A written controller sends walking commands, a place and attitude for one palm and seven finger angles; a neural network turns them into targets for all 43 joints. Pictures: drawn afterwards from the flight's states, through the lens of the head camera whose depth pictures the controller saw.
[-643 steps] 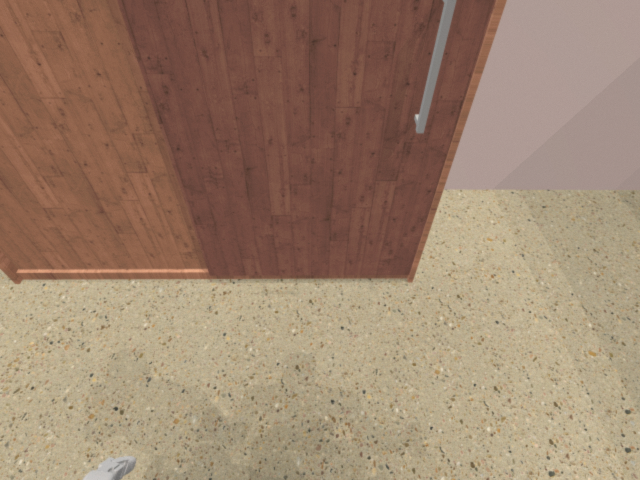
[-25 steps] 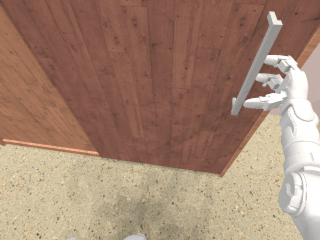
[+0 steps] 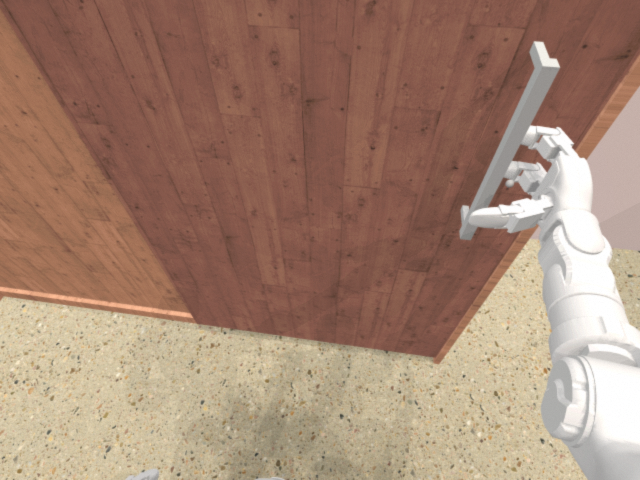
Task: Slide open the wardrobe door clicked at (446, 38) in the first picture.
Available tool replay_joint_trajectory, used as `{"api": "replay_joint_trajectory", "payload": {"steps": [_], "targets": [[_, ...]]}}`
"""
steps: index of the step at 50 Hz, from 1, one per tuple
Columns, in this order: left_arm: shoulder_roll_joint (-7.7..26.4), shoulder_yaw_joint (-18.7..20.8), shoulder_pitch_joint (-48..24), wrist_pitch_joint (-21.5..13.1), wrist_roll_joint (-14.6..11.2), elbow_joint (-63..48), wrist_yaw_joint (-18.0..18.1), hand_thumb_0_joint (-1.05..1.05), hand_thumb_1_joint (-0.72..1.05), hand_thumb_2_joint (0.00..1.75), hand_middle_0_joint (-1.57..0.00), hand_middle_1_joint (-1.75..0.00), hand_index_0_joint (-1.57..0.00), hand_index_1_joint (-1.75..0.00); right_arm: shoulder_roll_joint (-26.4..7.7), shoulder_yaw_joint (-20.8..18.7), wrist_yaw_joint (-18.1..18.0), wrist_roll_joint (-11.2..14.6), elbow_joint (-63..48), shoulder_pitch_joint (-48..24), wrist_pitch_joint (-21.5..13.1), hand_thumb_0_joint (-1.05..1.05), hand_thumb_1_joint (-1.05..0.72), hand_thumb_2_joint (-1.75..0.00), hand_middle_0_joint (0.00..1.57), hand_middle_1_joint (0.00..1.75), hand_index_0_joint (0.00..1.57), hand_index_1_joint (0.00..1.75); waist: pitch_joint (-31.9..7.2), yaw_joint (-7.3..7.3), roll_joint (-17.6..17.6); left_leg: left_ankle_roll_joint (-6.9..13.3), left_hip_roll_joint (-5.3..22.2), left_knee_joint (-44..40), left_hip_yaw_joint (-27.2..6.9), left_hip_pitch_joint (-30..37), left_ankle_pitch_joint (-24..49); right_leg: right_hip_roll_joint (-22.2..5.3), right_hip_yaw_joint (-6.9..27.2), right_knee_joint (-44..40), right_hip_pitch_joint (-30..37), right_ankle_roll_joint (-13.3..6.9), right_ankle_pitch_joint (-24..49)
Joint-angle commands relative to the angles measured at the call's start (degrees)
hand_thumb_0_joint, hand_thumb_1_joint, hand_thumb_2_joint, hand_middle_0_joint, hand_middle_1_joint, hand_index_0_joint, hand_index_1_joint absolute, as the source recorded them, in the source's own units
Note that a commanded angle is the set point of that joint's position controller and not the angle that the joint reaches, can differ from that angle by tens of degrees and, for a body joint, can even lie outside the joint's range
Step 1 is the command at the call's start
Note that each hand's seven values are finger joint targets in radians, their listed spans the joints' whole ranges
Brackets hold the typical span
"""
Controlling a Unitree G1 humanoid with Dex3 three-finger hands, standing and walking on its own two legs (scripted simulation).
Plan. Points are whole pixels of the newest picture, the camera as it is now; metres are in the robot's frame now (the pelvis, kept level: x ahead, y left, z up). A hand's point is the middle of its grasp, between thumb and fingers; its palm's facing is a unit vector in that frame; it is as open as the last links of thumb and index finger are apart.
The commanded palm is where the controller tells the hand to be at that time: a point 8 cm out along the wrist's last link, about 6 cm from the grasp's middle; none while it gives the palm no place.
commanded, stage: slide the fingers in behind the handle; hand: right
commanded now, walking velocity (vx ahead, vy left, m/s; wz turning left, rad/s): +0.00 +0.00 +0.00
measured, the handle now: (495, 158) +0.53 -0.15 +0.11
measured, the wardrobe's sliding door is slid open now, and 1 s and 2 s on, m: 0.00 0.00 0.00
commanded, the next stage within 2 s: grip the handle and tug to test in 0.82 s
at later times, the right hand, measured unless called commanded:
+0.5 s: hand (496, 181) +0.47 -0.14 +0.13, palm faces +0.03 +1.00 +0.01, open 13.9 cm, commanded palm +0.44 -0.19 +0.13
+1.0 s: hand (500, 186) +0.46 -0.14 +0.13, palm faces +0.02 +1.00 +0.00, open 13.9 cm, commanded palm +0.44 -0.19 +0.13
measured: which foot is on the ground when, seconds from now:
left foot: down 0.00-1.00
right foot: down 0.00-1.00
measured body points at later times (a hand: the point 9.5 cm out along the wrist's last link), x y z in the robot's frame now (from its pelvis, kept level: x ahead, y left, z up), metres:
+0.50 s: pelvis -0.01 +0.00 +0.00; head +0.05 +0.00 +0.45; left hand +0.04 +0.26 -0.12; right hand +0.47 -0.19 +0.13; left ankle -0.01 +0.11 -0.71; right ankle +0.01 -0.12 -0.71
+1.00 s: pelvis -0.01 -0.01 +0.00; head +0.04 -0.01 +0.45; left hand +0.04 +0.26 -0.12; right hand +0.46 -0.20 +0.13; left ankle -0.01 +0.11 -0.71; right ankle +0.01 -0.12 -0.71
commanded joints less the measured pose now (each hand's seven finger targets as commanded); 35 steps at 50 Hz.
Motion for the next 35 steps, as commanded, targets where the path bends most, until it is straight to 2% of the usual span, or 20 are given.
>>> {"api": "replay_joint_trajectory", "payload": {"steps": [1,2,4,6,7,11,12,13,14,17,19,20,22,23,26,28,29,33,34,35], "targets": [[8.7,3.2,4.0,-2.1,-0.2,-4.6,0.7,0.00,0.90,0.90,-0.20,-0.30,-0.20,-0.30,-13.0,-1.0,-0.3,0.3,-14.3,-29.6,-5.2,0.00,0.50,-0.30,0.30,1.20,0.30,1.20,-21.2,0.50,-1.4,0.0,-0.9,-4.4,-1.8,7.7,22.3,2.8,1.1,-3.0,12.5,-1.7,15.3],[8.6,3.3,4.0,-2.2,-0.2,-4.6,0.7,0.00,0.90,0.90,-0.20,-0.30,-0.20,-0.30,-11.6,0.4,-0.3,0.2,-16.1,-30.8,-5.7,0.00,0.50,-0.30,0.30,1.20,0.30,1.20,-22.3,0.95,-2.0,0.1,-1.0,-4.2,-1.7,7.4,22.8,2.8,1.3,-2.8,14.2,-1.7,16.4],[8.6,3.5,4.0,-2.5,-0.2,-4.4,0.6,0.00,0.90,0.90,-0.20,-0.30,-0.20,-0.30,-10.8,0.1,-0.4,0.7,-16.0,-28.1,-6.0,0.00,0.50,-0.30,0.30,1.20,0.30,1.20,-23.8,0.13,-2.3,0.3,-1.2,-3.9,-1.3,7.3,23.4,2.6,1.6,-2.6,15.7,-1.4,18.2],[8.5,3.3,3.8,-2.4,-0.4,-4.0,0.5,0.00,0.90,0.90,-0.20,-0.30,-0.20,-0.30,-8.8,1.6,-0.2,1.2,-12.7,-27.8,-4.8,0.00,0.50,-0.30,0.30,1.20,0.30,1.20,-20.0,1.17,0.4,-0.1,-1.1,-4.8,-1.3,6.5,21.9,2.7,1.2,-3.0,13.0,-1.7,15.2],[9.0,3.4,4.4,-2.3,-0.2,-3.6,0.7,0.00,0.90,0.90,-0.20,-0.30,-0.20,-0.30,-11.1,-0.3,-0.5,0.9,-12.0,-28.1,-4.6,0.00,0.50,-0.30,0.30,1.20,0.30,1.20,-19.9,0.87,2.0,0.0,-1.1,-4.7,-1.2,7.0,21.7,2.7,1.4,-3.2,12.4,-1.7,15.1],[8.3,3.2,3.4,-2.5,-0.3,-4.1,0.4,0.00,0.90,0.90,-0.20,-0.30,-0.20,-0.30,-7.9,2.3,-1.5,0.5,-14.1,-29.5,-4.5,0.00,0.50,-0.30,0.30,1.20,0.30,1.20,-19.7,0.92,-2.3,0.2,-1.1,-4.8,-1.1,5.3,20.6,2.7,1.4,-3.2,14.3,-1.5,15.1],[8.7,3.3,4.2,-2.4,0.0,-3.5,0.5,0.00,0.90,0.90,-0.20,-0.30,-0.20,-0.30,-9.9,0.5,-2.1,0.3,-13.3,-29.8,-4.7,0.00,0.50,-0.30,0.30,1.20,0.30,1.20,-19.8,0.90,0.4,0.1,-1.2,-4.7,-0.9,5.8,20.7,2.6,1.7,-3.3,13.7,-1.6,15.4],[8.7,3.4,3.8,-2.4,-0.2,-3.8,0.5,0.00,0.90,0.90,-0.20,-0.30,-0.20,-0.30,-10.0,0.6,-2.3,0.4,-14.3,-30.6,-5.1,0.00,0.50,-0.30,0.30,1.20,0.30,1.20,-20.6,0.84,-0.2,0.0,-1.0,-4.7,-1.1,6.1,20.8,2.7,1.6,-3.5,13.7,-1.5,15.1],[8.3,3.2,3.4,-2.6,-0.1,-4.1,0.4,0.00,0.90,0.90,-0.20,-0.30,-0.20,-0.30,-7.6,1.9,-2.4,0.5,-13.2,-29.2,-5.0,0.00,0.50,-0.30,0.30,1.20,0.30,1.20,-19.8,0.71,-0.3,0.1,-1.2,-4.8,-1.0,5.8,20.2,2.8,1.5,-3.6,13.6,-1.5,14.5],[8.8,3.3,3.8,-2.6,0.2,-3.8,0.3,0.00,0.90,0.90,-0.20,-0.30,-0.20,-0.30,-10.1,-0.2,-3.2,-0.1,-12.6,-28.9,-5.3,0.00,0.50,-0.30,0.30,1.20,0.30,1.20,-20.1,0.42,1.0,0.1,-1.2,-4.5,-1.0,6.7,20.7,2.8,1.5,-3.6,12.8,-1.5,14.9],[8.4,3.1,3.6,-2.5,0.2,-3.8,0.2,0.00,0.90,0.90,-0.20,-0.30,-0.20,-0.30,-9.3,0.7,-3.5,-0.6,-12.3,-30.3,-5.5,0.00,0.50,-0.30,0.30,1.20,0.30,1.20,-19.8,0.67,0.3,0.0,-1.1,-4.6,-1.2,6.1,19.9,2.8,1.3,-3.6,12.4,-1.5,13.7],[8.6,3.2,3.8,-2.6,0.2,-3.7,0.2,0.00,0.90,0.90,-0.20,-0.30,-0.20,-0.30,-11.3,-1.1,-3.8,-0.6,-11.2,-29.8,-5.7,0.00,0.50,-0.30,0.30,1.20,0.30,1.20,-19.1,0.49,1.2,0.0,-1.1,-4.7,-1.2,5.9,18.8,2.8,1.4,-3.7,11.7,-1.5,12.8],[8.9,3.2,3.9,-2.5,0.4,-4.0,0.3,0.00,0.90,0.90,-0.20,-0.30,-0.20,-0.30,-13.1,-2.6,-3.7,-0.7,-12.0,-29.3,-6.1,0.00,0.50,-0.30,0.30,1.20,0.30,1.20,-20.7,-0.04,1.7,0.0,-1.1,-4.5,-1.6,7.7,20.3,2.9,1.1,-3.6,11.4,-1.7,13.6],[8.7,3.2,3.7,-2.5,0.3,-4.4,0.3,0.00,0.90,0.90,-0.20,-0.30,-0.20,-0.30,-13.0,-2.2,-3.4,-0.7,-12.8,-29.2,-6.4,0.00,0.50,-0.30,0.30,1.20,0.30,1.20,-22.0,-0.15,0.4,0.0,-0.9,-4.3,-1.9,8.5,21.4,3.0,0.9,-3.6,11.7,-1.7,14.3],[8.3,3.2,3.3,-2.6,0.1,-4.8,0.0,0.00,0.90,0.90,-0.20,-0.30,-0.20,-0.30,-9.9,0.2,-2.6,-0.5,-14.3,-27.2,-6.5,0.00,0.50,-0.30,0.30,1.20,0.30,1.20,-22.1,-0.34,-1.3,0.2,-1.2,-4.0,-1.5,7.9,22.3,2.8,0.9,-3.3,13.3,-1.4,15.9],[8.7,3.4,3.9,-2.4,-0.1,-4.4,0.1,0.00,0.90,0.90,-0.20,-0.30,-0.20,-0.30,-11.0,-0.5,-2.3,-0.1,-13.6,-28.1,-6.0,0.00,0.50,-0.30,0.30,1.20,0.30,1.20,-20.8,0.32,0.4,0.1,-1.2,-4.4,-1.3,7.2,21.5,2.6,1.3,-3.6,12.8,-1.5,15.2],[8.4,3.3,3.4,-2.4,-0.2,-4.5,0.2,0.00,0.90,0.90,-0.20,-0.30,-0.20,-0.30,-7.9,1.6,-2.0,0.3,-12.7,-27.6,-5.4,0.00,0.50,-0.30,0.30,1.20,0.30,1.20,-19.5,0.83,0.8,0.0,-1.3,-4.9,-1.2,6.7,20.9,2.7,0.9,-3.6,12.6,-1.6,14.3],[8.7,3.4,3.8,-2.5,-0.2,-4.2,0.4,0.00,0.90,0.90,-0.20,-0.30,-0.20,-0.30,-10.2,0.1,-1.9,0.4,-13.9,-28.9,-5.4,0.00,0.50,-0.30,0.30,1.20,0.30,1.20,-20.3,0.39,-0.4,0.2,-1.1,-4.9,-1.3,6.7,20.4,2.7,1.3,-3.8,13.2,-1.5,14.6],[8.1,3.2,3.3,-2.7,-0.2,-4.1,0.4,0.00,0.90,0.90,-0.20,-0.30,-0.20,-0.30,-6.8,3.1,-1.8,0.5,-14.9,-30.6,-5.6,0.00,0.50,-0.30,0.30,1.20,0.30,1.20,-20.0,1.33,-0.9,0.1,-1.3,-4.9,-1.0,5.7,20.0,2.6,1.4,-3.7,14.3,-1.5,14.6],[8.2,3.4,3.8,-2.9,-0.2,-3.9,0.3,0.00,0.90,0.90,-0.20,-0.30,-0.20,-0.30,-6.6,2.8,-2.0,0.5,-14.9,-30.3,-5.8,0.00,0.50,-0.30,0.30,1.20,0.30,1.20,-20.2,1.04,-1.3,0.2,-1.4,-4.7,-0.8,4.9,19.7,2.5,1.7,-3.5,15.0,-1.4,15.1]]}}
